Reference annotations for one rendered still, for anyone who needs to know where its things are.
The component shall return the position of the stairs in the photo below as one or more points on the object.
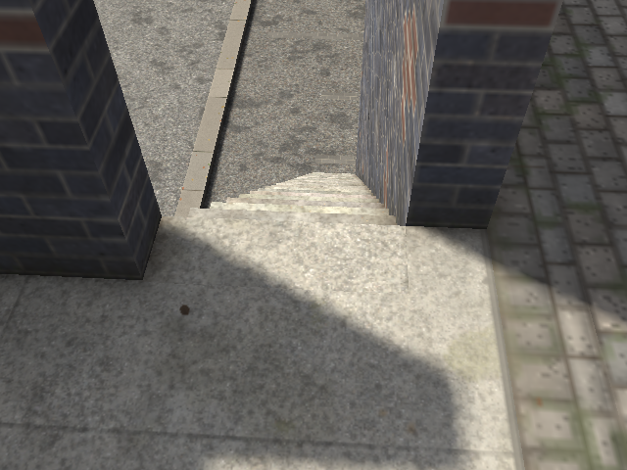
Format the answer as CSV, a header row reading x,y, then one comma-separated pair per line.
x,y
314,197

